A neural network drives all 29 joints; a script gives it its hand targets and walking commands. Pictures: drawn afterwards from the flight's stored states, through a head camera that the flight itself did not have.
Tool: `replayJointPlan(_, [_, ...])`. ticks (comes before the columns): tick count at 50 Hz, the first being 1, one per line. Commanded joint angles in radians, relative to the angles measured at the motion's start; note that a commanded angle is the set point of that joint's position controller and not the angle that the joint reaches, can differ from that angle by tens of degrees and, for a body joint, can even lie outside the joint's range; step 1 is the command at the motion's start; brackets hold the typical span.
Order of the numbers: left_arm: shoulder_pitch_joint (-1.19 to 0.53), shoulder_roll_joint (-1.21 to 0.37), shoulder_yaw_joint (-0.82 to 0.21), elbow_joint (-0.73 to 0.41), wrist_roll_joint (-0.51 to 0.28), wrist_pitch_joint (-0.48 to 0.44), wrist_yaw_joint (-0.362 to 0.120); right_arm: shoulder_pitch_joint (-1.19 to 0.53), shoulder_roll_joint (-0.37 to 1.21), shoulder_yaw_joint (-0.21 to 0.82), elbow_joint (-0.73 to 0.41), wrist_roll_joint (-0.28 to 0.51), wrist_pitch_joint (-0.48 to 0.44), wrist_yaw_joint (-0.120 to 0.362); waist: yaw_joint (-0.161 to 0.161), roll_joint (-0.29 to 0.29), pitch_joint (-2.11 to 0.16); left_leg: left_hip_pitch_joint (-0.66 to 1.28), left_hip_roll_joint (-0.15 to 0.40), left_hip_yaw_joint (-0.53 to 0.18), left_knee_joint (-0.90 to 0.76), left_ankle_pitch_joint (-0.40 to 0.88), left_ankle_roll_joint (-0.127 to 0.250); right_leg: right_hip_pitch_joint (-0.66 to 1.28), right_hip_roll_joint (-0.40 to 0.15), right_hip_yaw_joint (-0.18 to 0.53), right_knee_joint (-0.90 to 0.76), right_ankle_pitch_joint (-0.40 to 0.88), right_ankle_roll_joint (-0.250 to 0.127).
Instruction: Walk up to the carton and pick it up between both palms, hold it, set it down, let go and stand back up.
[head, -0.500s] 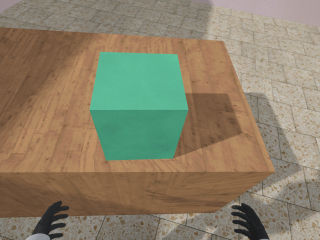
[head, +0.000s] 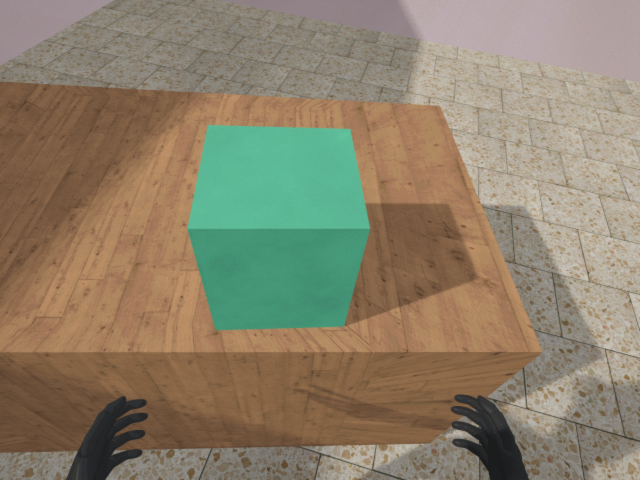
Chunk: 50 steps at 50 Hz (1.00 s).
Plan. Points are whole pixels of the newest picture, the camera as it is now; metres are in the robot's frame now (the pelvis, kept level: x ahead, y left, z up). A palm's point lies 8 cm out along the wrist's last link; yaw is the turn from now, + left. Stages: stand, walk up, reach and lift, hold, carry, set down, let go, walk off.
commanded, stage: reach and lift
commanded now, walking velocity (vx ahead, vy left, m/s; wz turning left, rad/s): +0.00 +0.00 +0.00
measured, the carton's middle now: (280, 232) +0.48 +0.06 +0.00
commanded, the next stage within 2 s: none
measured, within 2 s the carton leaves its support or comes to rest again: neither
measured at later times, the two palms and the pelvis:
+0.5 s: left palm (111, 447) +0.18 +0.23 -0.02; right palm (493, 434) +0.20 -0.20 -0.01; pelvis +0.00 +0.00 +0.00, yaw +0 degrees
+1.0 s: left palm (120, 378) +0.24 +0.22 +0.02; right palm (490, 395) +0.23 -0.20 +0.02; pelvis +0.01 +0.00 +0.00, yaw +0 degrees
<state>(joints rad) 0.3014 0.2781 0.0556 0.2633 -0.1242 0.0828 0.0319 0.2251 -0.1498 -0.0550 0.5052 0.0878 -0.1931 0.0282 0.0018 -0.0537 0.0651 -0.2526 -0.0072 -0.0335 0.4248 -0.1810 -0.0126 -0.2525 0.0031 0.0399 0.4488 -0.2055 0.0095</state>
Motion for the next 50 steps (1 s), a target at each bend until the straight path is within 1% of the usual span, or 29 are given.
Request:
replayJointPlan(1, [-0.015,0.155,0.049,-0.176,-0.032,-0.104,0.028,0.074,-0.096,0.007,-0.230,0.008,-0.053,-0.015,0.065,0.066,-0.222,0.175,-0.017,0.128,-0.116,0.133,-0.022,0.182,0.006,-0.031,-0.159,0.022,-0.011])
replayJointPlan(3, [-0.033,0.163,0.043,-0.183,-0.042,-0.117,0.032,0.057,-0.094,-0.002,-0.250,0.012,-0.045,-0.018,0.060,0.072,-0.216,0.148,-0.014,0.125,-0.129,0.080,-0.018,0.190,0.003,-0.029,-0.154,-0.012,-0.012])
replayJointPlan(5, [-0.038,0.153,0.023,-0.188,-0.056,-0.131,0.039,0.045,-0.084,0.012,-0.283,0.022,-0.047,-0.016,0.070,0.078,-0.226,0.146,-0.011,0.123,-0.127,0.065,-0.016,0.182,0.001,-0.027,-0.153,-0.027,-0.017])
replayJointPlan(6, [-0.055,0.153,0.017,-0.189,-0.062,-0.145,0.041,0.037,-0.080,0.009,-0.282,0.025,-0.042,-0.017,0.059,0.079,-0.225,0.141,-0.009,0.119,-0.130,0.037,-0.014,0.169,0.000,-0.023,-0.149,-0.052,-0.016])
replayJointPlan(7, [-0.065,0.147,0.002,-0.203,-0.078,-0.157,0.043,0.026,-0.075,0.016,-0.315,0.027,-0.044,-0.018,0.062,0.067,-0.235,0.135,-0.010,0.118,-0.128,0.020,-0.013,0.161,-0.001,-0.023,-0.151,-0.068,-0.019])
replayJointPlan(8, [-0.069,0.145,-0.006,-0.195,-0.078,-0.166,0.044,0.028,-0.075,0.013,-0.320,0.025,-0.041,-0.017,0.059,0.071,-0.221,0.130,-0.007,0.115,-0.132,-0.003,-0.012,0.159,-0.003,-0.022,-0.150,-0.085,-0.021])
replayJointPlan(9, [-0.082,0.147,-0.011,-0.180,-0.075,-0.168,0.048,0.018,-0.078,0.015,-0.306,0.035,-0.036,-0.016,0.052,0.090,-0.218,0.112,-0.004,0.109,-0.139,-0.035,-0.011,0.168,-0.002,-0.021,-0.142,-0.098,-0.020])
replayJointPlan(10, [-0.077,0.138,-0.010,-0.188,-0.077,-0.170,0.052,0.009,-0.072,0.026,-0.322,0.040,-0.033,-0.015,0.061,0.084,-0.208,0.100,-0.004,0.108,-0.141,-0.020,-0.011,0.167,-0.003,-0.016,-0.142,-0.094,-0.024])
replayJointPlan(12, [-0.088,0.133,-0.026,-0.212,-0.084,-0.184,0.057,0.001,-0.075,0.024,-0.339,0.044,-0.033,-0.015,0.059,0.085,-0.221,0.087,0.000,0.103,-0.142,-0.035,-0.010,0.179,-0.001,-0.017,-0.130,-0.094,-0.023])
replayJointPlan(14, [-0.086,0.132,-0.029,-0.223,-0.094,-0.194,0.062,0.004,-0.058,0.043,-0.374,0.055,-0.032,-0.016,0.069,0.074,-0.224,0.103,-0.006,0.104,-0.130,-0.001,-0.011,0.169,-0.007,-0.005,-0.136,-0.086,-0.025])
replayJointPlan(16, [-0.091,0.132,-0.033,-0.241,-0.098,-0.206,0.065,0.000,-0.068,0.036,-0.390,0.056,-0.033,-0.016,0.068,0.073,-0.224,0.116,-0.002,0.099,-0.133,-0.013,-0.012,0.163,-0.004,-0.008,-0.133,-0.090,-0.026])
replayJointPlan(17, [-0.089,0.123,-0.027,-0.237,-0.103,-0.211,0.067,0.003,-0.063,0.039,-0.408,0.057,-0.035,-0.019,0.075,0.064,-0.226,0.116,-0.005,0.104,-0.130,0.002,-0.012,0.163,-0.006,-0.005,-0.132,-0.082,-0.026])
replayJointPlan(20, [-0.091,0.127,-0.041,-0.257,-0.101,-0.221,0.070,0.008,-0.065,0.042,-0.415,0.069,-0.034,-0.021,0.072,0.087,-0.235,0.122,0.001,0.091,-0.129,0.005,-0.017,0.165,-0.003,-0.002,-0.128,-0.078,-0.028])
replayJointPlan(22, [-0.083,0.127,-0.039,-0.281,-0.109,-0.237,0.067,0.021,-0.051,0.057,-0.458,0.073,-0.043,-0.027,0.078,0.060,-0.241,0.119,-0.006,0.098,-0.118,0.035,-0.012,0.175,-0.005,0.004,-0.127,-0.056,-0.025])
replayJointPlan(24, [-0.077,0.139,-0.029,-0.281,-0.115,-0.246,0.065,0.037,-0.043,0.073,-0.472,0.085,-0.045,-0.033,0.087,0.070,-0.240,0.124,-0.009,0.100,-0.106,0.059,-0.013,0.173,-0.009,0.011,-0.126,-0.037,-0.024])
replayJointPlan(26, [-0.082,0.131,-0.046,-0.301,-0.128,-0.258,0.063,0.031,-0.050,0.068,-0.498,0.091,-0.048,-0.031,0.086,0.059,-0.246,0.121,-0.005,0.093,-0.110,0.058,-0.013,0.167,-0.004,0.008,-0.125,-0.044,-0.027])
replayJointPlan(27, [-0.091,0.136,-0.050,-0.314,-0.130,-0.264,0.064,0.031,-0.053,0.072,-0.496,0.096,-0.047,-0.032,0.082,0.069,-0.256,0.129,-0.004,0.090,-0.107,0.062,-0.015,0.161,-0.003,0.009,-0.123,-0.043,-0.028])
replayJointPlan(29, [-0.074,0.128,-0.049,-0.315,-0.133,-0.269,0.067,0.037,-0.057,0.079,-0.513,0.104,-0.055,-0.033,0.097,0.071,-0.260,0.135,-0.005,0.093,-0.100,0.083,-0.015,0.158,0.000,0.005,-0.122,-0.024,-0.031])
replayJointPlan(30, [-0.085,0.134,-0.047,-0.325,-0.131,-0.271,0.067,0.039,-0.065,0.072,-0.498,0.106,-0.055,-0.036,0.086,0.075,-0.255,0.139,-0.003,0.088,-0.100,0.092,-0.016,0.164,0.002,0.009,-0.118,-0.017,-0.030])
replayJointPlan(31, [-0.108,0.144,-0.049,-0.337,-0.141,-0.275,0.065,0.015,-0.065,0.075,-0.518,0.113,-0.054,-0.035,0.087,0.074,-0.256,0.134,-0.004,0.091,-0.100,0.072,-0.014,0.157,-0.002,0.013,-0.124,-0.036,-0.029])
replayJointPlan(33, [-0.126,0.143,-0.051,-0.316,-0.149,-0.266,0.065,-0.007,-0.071,0.064,-0.523,0.106,-0.041,-0.038,0.083,0.068,-0.249,0.122,-0.001,0.081,-0.110,0.037,-0.012,0.158,-0.001,0.015,-0.126,-0.065,-0.031])
replayJointPlan(34, [-0.115,0.137,-0.048,-0.322,-0.142,-0.258,0.068,0.008,-0.077,0.063,-0.519,0.104,-0.035,-0.040,0.088,0.072,-0.248,0.131,0.001,0.078,-0.110,0.063,-0.015,0.161,0.003,0.016,-0.126,-0.040,-0.034])
replayJointPlan(36, [-0.161,0.149,-0.045,-0.343,-0.152,-0.246,0.067,-0.025,-0.072,0.058,-0.543,0.107,-0.021,-0.048,0.082,0.082,-0.265,0.151,0.000,0.083,-0.103,0.079,-0.018,0.157,0.001,0.019,-0.129,-0.033,-0.031])
replayJointPlan(40, [-0.231,0.145,-0.054,-0.390,-0.169,-0.206,0.079,-0.113,-0.097,0.042,-0.596,0.120,0.021,-0.049,0.086,0.109,-0.288,0.150,0.006,0.078,-0.117,0.053,-0.023,0.152,0.007,0.011,-0.124,-0.055,-0.038])
replayJointPlan(41, [-0.259,0.145,-0.048,-0.398,-0.176,-0.191,0.082,-0.130,-0.104,0.032,-0.608,0.120,0.029,-0.053,0.084,0.103,-0.291,0.149,0.007,0.080,-0.117,0.069,-0.022,0.153,0.008,0.012,-0.120,-0.039,-0.035])
replayJointPlan(42, [-0.251,0.140,-0.039,-0.383,-0.179,-0.171,0.079,-0.138,-0.105,0.035,-0.616,0.119,0.039,-0.056,0.092,0.089,-0.286,0.149,0.007,0.082,-0.113,0.078,-0.018,0.151,0.007,0.012,-0.123,-0.031,-0.033])
replayJointPlan(45, [-0.298,0.147,-0.024,-0.421,-0.179,-0.129,0.079,-0.181,-0.113,0.040,-0.648,0.138,0.066,-0.065,0.096,0.089,-0.326,0.178,0.003,0.084,-0.107,0.121,-0.013,0.160,0.008,0.014,-0.120,0.006,-0.027])
replayJointPlan(47, [-0.320,0.128,-0.019,-0.401,-0.169,-0.090,0.074,-0.202,-0.113,0.028,-0.627,0.141,0.084,-0.071,0.090,0.104,-0.320,0.184,0.005,0.083,-0.104,0.145,-0.018,0.154,0.012,0.007,-0.120,0.020,-0.029])
replayJointPlan(50, [-0.344,0.127,0.005,-0.420,-0.170,-0.037,0.064,-0.240,-0.136,0.024,-0.681,0.153,0.108,-0.082,0.097,0.086,-0.317,0.204,0.005,0.088,-0.105,0.183,-0.014,0.158,0.018,0.004,-0.121,0.050,-0.021])
